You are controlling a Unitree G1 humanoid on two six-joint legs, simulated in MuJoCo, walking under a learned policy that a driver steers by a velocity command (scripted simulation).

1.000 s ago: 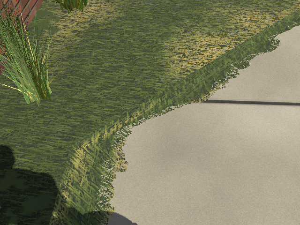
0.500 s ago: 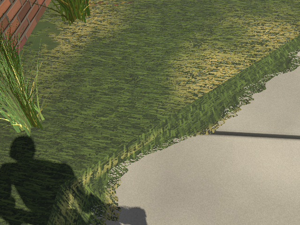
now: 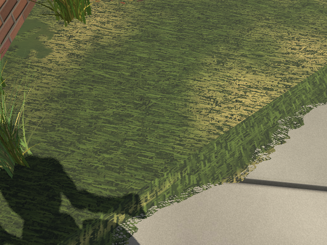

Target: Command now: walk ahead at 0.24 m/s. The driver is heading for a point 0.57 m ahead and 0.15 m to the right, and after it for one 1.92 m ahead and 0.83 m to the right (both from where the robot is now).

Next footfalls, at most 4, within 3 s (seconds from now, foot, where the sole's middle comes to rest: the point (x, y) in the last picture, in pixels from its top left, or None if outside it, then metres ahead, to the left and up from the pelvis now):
0.30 right None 0.17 -0.15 -0.77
1.22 right None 0.23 -0.18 -0.77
1.68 left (156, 220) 0.54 0.04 -0.77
2.14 right None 0.44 -0.19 -0.77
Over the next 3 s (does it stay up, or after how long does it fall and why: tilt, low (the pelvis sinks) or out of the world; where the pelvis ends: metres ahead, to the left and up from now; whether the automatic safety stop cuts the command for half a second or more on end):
stays up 0.44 -0.09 0.01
